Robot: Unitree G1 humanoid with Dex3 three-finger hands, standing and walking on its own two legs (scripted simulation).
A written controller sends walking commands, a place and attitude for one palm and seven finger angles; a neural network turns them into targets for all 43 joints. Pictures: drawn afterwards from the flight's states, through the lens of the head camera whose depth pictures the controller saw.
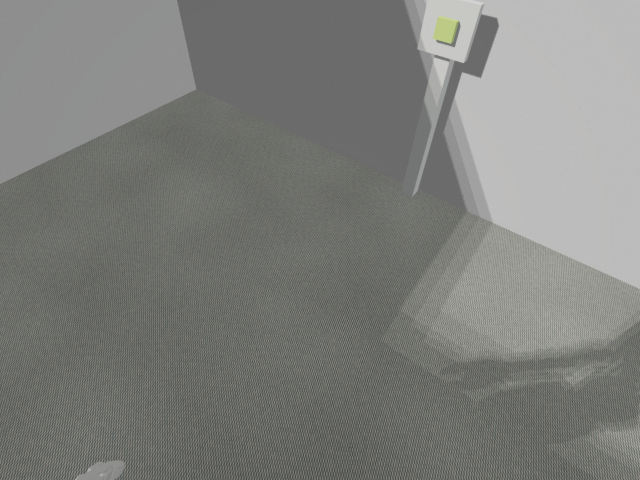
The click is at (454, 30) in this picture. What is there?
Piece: button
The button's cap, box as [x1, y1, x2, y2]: [433, 16, 458, 43]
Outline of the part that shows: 439,16 437,18 433,38 450,43 453,40 458,20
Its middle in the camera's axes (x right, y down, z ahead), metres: +0.42 -0.71 +1.30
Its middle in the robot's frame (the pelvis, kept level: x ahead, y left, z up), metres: +1.47 -0.36 +0.00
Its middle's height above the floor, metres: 0.77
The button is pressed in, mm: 0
